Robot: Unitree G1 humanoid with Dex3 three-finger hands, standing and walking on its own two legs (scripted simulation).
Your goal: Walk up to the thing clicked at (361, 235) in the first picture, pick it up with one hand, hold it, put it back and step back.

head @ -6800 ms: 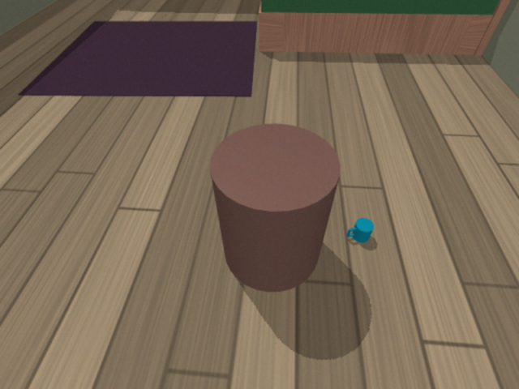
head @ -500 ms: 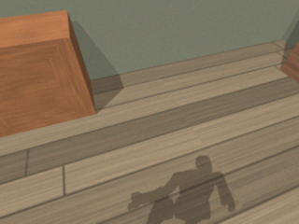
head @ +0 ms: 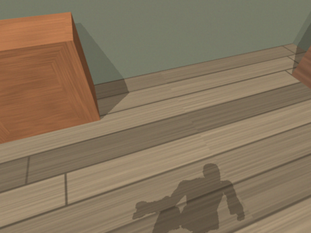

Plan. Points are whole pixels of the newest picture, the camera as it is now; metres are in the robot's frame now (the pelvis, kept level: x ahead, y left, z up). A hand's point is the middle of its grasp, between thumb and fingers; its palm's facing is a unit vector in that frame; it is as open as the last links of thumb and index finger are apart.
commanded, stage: walk up
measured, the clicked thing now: out of the picture +0.08 +0.97 -0.74
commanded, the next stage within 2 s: none
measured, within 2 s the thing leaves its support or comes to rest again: neither
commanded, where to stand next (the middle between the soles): +1.14 -0.02 m, yaw -2 degrees
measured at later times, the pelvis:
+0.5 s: pelvis +0.15 -0.06 -0.01, yaw -1 degrees
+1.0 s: pelvis +0.40 -0.04 -0.01, yaw -3 degrees
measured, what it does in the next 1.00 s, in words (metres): walks ahead: right foot, then left foot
